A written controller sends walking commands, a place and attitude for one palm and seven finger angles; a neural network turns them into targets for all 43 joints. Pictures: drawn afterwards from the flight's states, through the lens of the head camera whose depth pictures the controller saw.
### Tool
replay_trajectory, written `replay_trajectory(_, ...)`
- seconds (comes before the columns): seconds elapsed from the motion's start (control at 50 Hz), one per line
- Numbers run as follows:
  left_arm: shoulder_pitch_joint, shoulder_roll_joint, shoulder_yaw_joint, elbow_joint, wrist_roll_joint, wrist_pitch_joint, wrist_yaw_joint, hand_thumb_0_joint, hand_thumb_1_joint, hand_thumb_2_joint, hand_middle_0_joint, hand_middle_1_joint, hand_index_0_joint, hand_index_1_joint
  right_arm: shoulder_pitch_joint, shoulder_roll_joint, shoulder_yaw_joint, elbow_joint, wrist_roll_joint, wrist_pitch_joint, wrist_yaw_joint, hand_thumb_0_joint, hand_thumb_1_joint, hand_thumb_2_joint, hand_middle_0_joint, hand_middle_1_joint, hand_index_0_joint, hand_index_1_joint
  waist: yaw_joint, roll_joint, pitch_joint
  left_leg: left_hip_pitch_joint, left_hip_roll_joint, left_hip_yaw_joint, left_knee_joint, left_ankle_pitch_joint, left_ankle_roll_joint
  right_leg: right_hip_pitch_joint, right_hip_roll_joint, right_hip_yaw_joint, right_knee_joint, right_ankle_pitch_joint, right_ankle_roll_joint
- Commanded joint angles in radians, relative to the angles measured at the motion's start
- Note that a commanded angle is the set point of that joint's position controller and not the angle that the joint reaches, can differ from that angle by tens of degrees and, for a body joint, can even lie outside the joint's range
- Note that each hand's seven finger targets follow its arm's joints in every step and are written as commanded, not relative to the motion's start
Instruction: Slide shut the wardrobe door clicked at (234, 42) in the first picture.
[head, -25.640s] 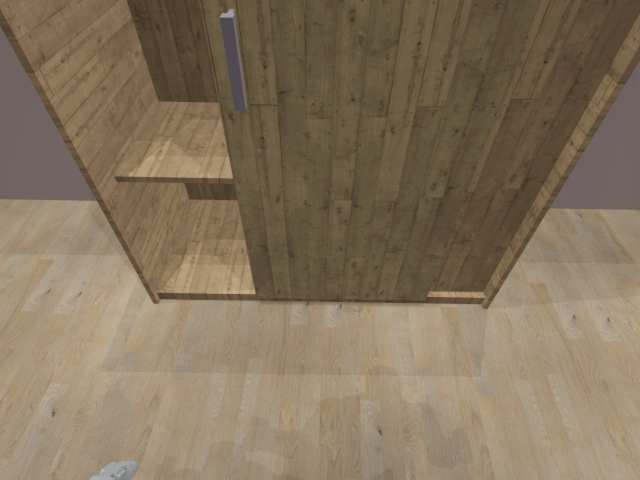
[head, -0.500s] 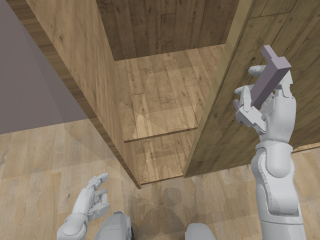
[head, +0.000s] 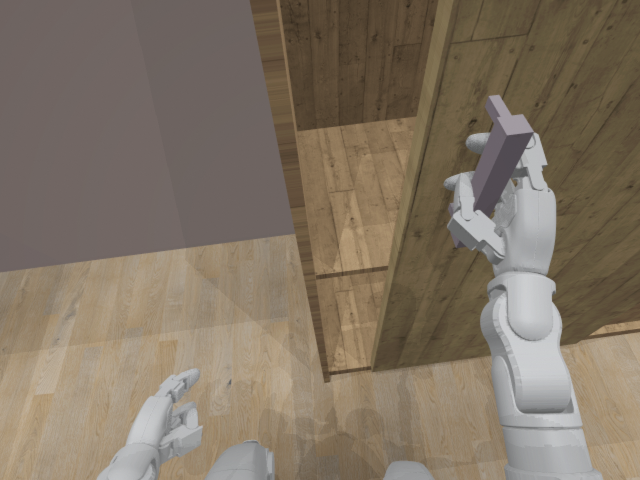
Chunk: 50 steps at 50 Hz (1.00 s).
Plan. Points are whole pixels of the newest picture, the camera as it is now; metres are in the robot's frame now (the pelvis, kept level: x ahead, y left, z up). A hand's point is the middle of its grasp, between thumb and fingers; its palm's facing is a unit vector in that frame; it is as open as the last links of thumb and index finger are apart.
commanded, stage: step sideways, sliding the door along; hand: right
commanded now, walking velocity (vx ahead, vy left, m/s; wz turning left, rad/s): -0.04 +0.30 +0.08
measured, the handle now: (477, 178) +0.39 -0.19 +0.14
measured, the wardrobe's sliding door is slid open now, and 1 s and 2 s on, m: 0.12 0.00 0.00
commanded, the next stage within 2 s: stop walking and hold the door there in 0.82 s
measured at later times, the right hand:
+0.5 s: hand (338, 232) +0.33 -0.04 +0.14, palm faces +0.17 +0.98 -0.06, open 6.2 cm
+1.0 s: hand (338, 228) +0.34 -0.04 +0.14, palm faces +0.31 +0.94 -0.10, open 6.4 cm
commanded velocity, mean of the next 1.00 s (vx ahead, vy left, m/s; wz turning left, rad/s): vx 0.11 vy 0.27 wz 0.04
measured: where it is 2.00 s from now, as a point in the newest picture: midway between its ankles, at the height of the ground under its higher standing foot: outside the picture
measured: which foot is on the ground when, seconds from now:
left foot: up 0.00-0.10, down 0.12-0.26, up 0.28-0.54, down 0.56-0.74, up 0.76-1.00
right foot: down 0.00-0.12, up 0.14-0.24, down 0.26-0.58, up 0.60-0.72, down 0.74-1.00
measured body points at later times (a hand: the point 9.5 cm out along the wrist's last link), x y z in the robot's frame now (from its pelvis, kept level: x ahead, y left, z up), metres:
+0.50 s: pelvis -0.03 +0.12 -0.01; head +0.00 +0.10 +0.44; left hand +0.13 +0.33 -0.11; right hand +0.32 -0.09 +0.15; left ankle +0.02 +0.27 -0.70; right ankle +0.00 -0.08 -0.74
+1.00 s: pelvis -0.01 +0.19 +0.01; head +0.03 +0.15 +0.46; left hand +0.17 +0.40 -0.07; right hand +0.32 -0.09 +0.15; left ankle +0.03 +0.38 -0.62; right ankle -0.02 +0.07 -0.74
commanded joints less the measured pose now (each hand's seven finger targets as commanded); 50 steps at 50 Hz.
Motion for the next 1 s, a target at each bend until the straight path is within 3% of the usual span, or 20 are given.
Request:
replay_trajectory(0.0,-0.088,0.124,0.042,-0.161,-0.012,-0.046,0.005,0.000,0.900,0.900,-0.200,-0.300,-0.200,-0.300,-0.458,0.066,0.281,-0.263,-0.018,-0.135,0.124,0.000,-0.900,-0.900,0.450,1.400,0.450,1.400,0.152,-0.254,-0.432,0.057,-0.012,0.038,-0.271,0.046,0.004,0.297,-0.146,0.040,0.024,0.510,-0.191)
replay_trajectory(0.06,-0.100,0.098,0.028,-0.162,-0.033,-0.042,0.015,0.000,0.900,0.900,-0.200,-0.300,-0.200,-0.300,-0.461,0.049,0.262,-0.253,-0.021,-0.134,0.129,0.000,-0.900,-0.900,0.450,1.400,0.450,1.400,0.139,-0.123,-0.460,0.237,-0.025,0.069,-0.516,0.350,0.002,0.211,-0.066,0.006,0.177,0.354,-0.136)
replay_trajectory(0.1,-0.137,0.021,-0.001,-0.165,-0.042,-0.037,0.033,0.000,0.900,0.900,-0.200,-0.300,-0.200,-0.300,-0.496,-0.012,0.239,-0.256,-0.025,-0.125,0.117,0.000,-0.900,-0.900,0.450,1.400,0.450,1.400,0.153,0.267,-0.457,0.320,0.196,-0.176,-0.585,0.687,0.098,-0.052,0.109,-0.071,0.383,-0.142,-0.064)
replay_trajectory(0.16,-0.112,0.075,0.027,-0.076,-0.014,-0.047,0.061,0.000,0.900,0.900,-0.200,-0.300,-0.200,-0.300,-0.462,-0.019,0.205,-0.236,-0.006,-0.107,0.087,0.000,-0.900,-0.900,0.450,1.400,0.450,1.400,0.138,0.378,-0.413,0.338,0.240,-0.255,-0.504,0.911,0.206,-0.142,0.165,-0.002,0.460,-0.319,-0.080)
replay_trajectory(0.2,-0.099,0.069,0.017,-0.063,-0.017,-0.032,0.069,0.000,0.900,0.900,-0.200,-0.300,-0.200,-0.300,-0.529,0.026,0.229,-0.248,0.001,-0.116,0.084,0.000,-0.900,-0.900,0.450,1.400,0.450,1.400,0.192,0.278,-0.481,0.263,0.153,-0.059,-0.218,0.824,0.127,0.097,0.141,-0.048,0.005,0.021,-0.094)
replay_trajectory(0.24,-0.161,0.151,0.052,-0.106,0.011,0.000,0.060,0.000,0.900,0.900,-0.200,-0.300,-0.200,-0.300,-0.531,0.022,0.229,-0.258,0.011,-0.145,0.094,0.000,-0.900,-0.900,0.450,1.400,0.450,1.400,0.156,-0.326,-0.445,-0.197,-0.003,0.017,0.123,-0.077,0.019,0.427,-0.222,0.379,-0.175,0.629,-0.184)
replay_trajectory(0.26,-0.159,0.140,0.033,-0.122,-0.008,0.008,0.040,0.000,0.900,0.900,-0.200,-0.300,-0.200,-0.300,-0.483,0.023,0.209,-0.182,0.013,-0.131,0.096,0.000,-0.900,-0.900,0.450,1.400,0.450,1.400,0.147,-0.235,-0.510,-0.181,-0.011,-0.102,0.236,-0.127,0.025,0.395,-0.269,0.477,-0.176,0.411,-0.227)
replay_trajectory(0.32,-0.133,0.120,0.032,-0.085,-0.004,0.014,0.036,0.000,0.900,0.900,-0.200,-0.300,-0.200,-0.300,-0.535,-0.025,0.169,-0.166,0.004,-0.139,0.107,0.000,-0.900,-0.900,0.450,1.400,0.450,1.400,0.132,-0.186,-0.392,-0.216,0.038,-0.115,0.221,-0.014,0.018,0.274,-0.234,0.279,-0.131,0.445,-0.306)
replay_trajectory(0.42,-0.073,0.126,0.033,-0.101,-0.010,-0.006,0.041,0.000,0.900,0.900,-0.200,-0.300,-0.200,-0.300,-0.582,0.022,0.207,-0.030,-0.010,-0.131,0.121,0.000,-0.900,-0.900,0.450,1.400,0.450,1.400,0.143,-0.270,-0.415,0.062,-0.011,0.015,-0.169,0.042,0.023,0.163,-0.137,0.026,-0.105,0.212,-0.195)
replay_trajectory(0.5,-0.092,0.078,0.005,-0.138,-0.045,-0.012,0.046,0.000,0.900,0.900,-0.200,-0.300,-0.200,-0.300,-0.625,0.092,0.262,-0.022,0.000,-0.121,0.133,0.000,-0.900,-0.900,0.450,1.400,0.450,1.400,0.138,-0.093,-0.442,0.297,-0.046,0.063,-0.412,0.240,0.011,0.044,-0.032,-0.014,0.111,-0.015,-0.148)
replay_trajectory(0.56,-0.150,0.017,-0.010,-0.128,-0.048,-0.034,0.064,0.000,0.900,0.900,-0.200,-0.300,-0.200,-0.300,-0.668,0.000,0.214,-0.031,0.005,-0.096,0.105,0.000,-0.900,-0.900,0.450,1.400,0.450,1.400,0.133,0.363,-0.377,0.243,0.235,-0.356,-0.680,0.307,0.167,-0.218,0.224,-0.047,0.591,-0.410,-0.071)
replay_trajectory(0.6,-0.098,0.095,0.027,-0.040,-0.020,-0.059,0.073,0.000,0.900,0.900,-0.200,-0.300,-0.200,-0.300,-0.651,-0.034,0.166,-0.044,0.021,-0.097,0.081,0.000,-0.900,-0.900,0.450,1.400,0.450,1.400,0.111,0.334,-0.302,0.117,0.251,-0.475,-0.693,0.164,0.247,-0.224,0.191,0.055,0.761,-0.314,-0.078)
replay_trajectory(0.66,-0.091,0.074,0.010,-0.029,-0.015,-0.047,0.075,0.000,0.900,0.900,-0.200,-0.300,-0.200,-0.300,-0.694,0.028,0.192,-0.095,0.026,-0.124,0.081,0.000,-0.900,-0.900,0.450,1.400,0.450,1.400,0.148,0.252,-0.396,0.219,0.203,-0.212,-0.432,0.564,0.230,-0.084,0.148,0.014,0.365,-0.249,-0.093)
replay_trajectory(0.7,-0.067,0.105,0.019,-0.046,-0.011,-0.015,0.082,0.000,0.900,0.900,-0.200,-0.300,-0.200,-0.300,-0.619,0.010,0.191,-0.098,0.014,-0.152,0.084,0.000,-0.900,-0.900,0.450,1.400,0.450,1.400,0.183,0.004,-0.439,0.123,0.089,-0.067,-0.106,0.442,0.134,0.206,0.135,-0.020,-0.209,0.147,-0.082)
replay_trajectory(0.72,-0.097,0.160,0.053,-0.078,0.009,-0.018,0.078,0.000,0.900,0.900,-0.200,-0.300,-0.200,-0.300,-0.611,0.002,0.184,-0.141,0.014,-0.171,0.087,0.000,-0.900,-0.900,0.450,1.400,0.450,1.400,0.148,-0.321,-0.430,-0.201,-0.014,0.008,0.064,0.052,0.061,0.462,-0.130,0.283,-0.217,0.443,-0.135)
replay_trajectory(0.76,-0.129,0.138,0.017,-0.122,-0.021,-0.012,0.057,0.000,0.900,0.900,-0.200,-0.300,-0.200,-0.300,-0.566,0.001,0.186,-0.108,0.041,-0.147,0.092,0.000,-0.900,-0.900,0.450,1.400,0.450,1.400,0.131,-0.220,-0.447,-0.250,-0.025,-0.155,0.267,-0.065,0.033,0.387,-0.294,0.476,-0.201,0.392,-0.261)
replay_trajectory(0.82,-0.088,0.138,0.020,-0.086,-0.014,-0.014,0.045,0.000,0.900,0.900,-0.200,-0.300,-0.200,-0.300,-0.555,-0.039,0.168,-0.140,0.022,-0.148,0.098,0.000,-0.900,-0.900,0.450,1.400,0.450,1.400,0.138,-0.039,-0.350,-0.318,0.012,-0.140,0.334,0.010,0.024,0.365,-0.220,0.305,-0.141,0.557,-0.256)
replay_trajectory(0.9,-0.053,0.143,0.029,-0.096,-0.005,-0.032,0.042,0.000,0.900,0.900,-0.200,-0.300,-0.200,-0.300,-0.526,-0.009,0.192,-0.171,0.012,-0.114,0.108,0.000,-0.900,-0.900,0.450,1.400,0.450,1.400,0.139,-0.214,-0.398,-0.292,0.014,-0.037,0.196,0.116,-0.001,0.449,-0.123,0.076,-0.135,0.626,-0.198)
replay_trajectory(0.92,0.018,0.202,0.051,-0.008,-0.001,0.008,0.068,0.000,0.900,0.900,-0.200,-0.300,-0.200,-0.300,-0.301,-0.584,-0.408,0.188,-0.028,-0.097,0.039,0.000,-0.900,-0.900,0.450,1.400,0.450,1.400,0.118,-0.277,-0.438,-0.307,-0.016,0.018,0.195,0.108,-0.017,0.468,-0.104,0.003,-0.150,0.651,-0.179)
replay_trajectory(0.98,-0.055,0.151,0.023,-0.092,0.000,0.003,0.070,0.000,0.900,0.900,-0.200,-0.300,-0.200,-0.300,-0.388,-0.316,-0.140,-0.024,0.003,-0.104,0.087,0.000,-0.900,-0.900,0.450,1.400,0.450,1.400,0.143,-0.341,-0.382,-0.229,0.001,0.054,-0.041,0.107,-0.015,0.405,-0.093,-0.015,-0.129,0.652,-0.198)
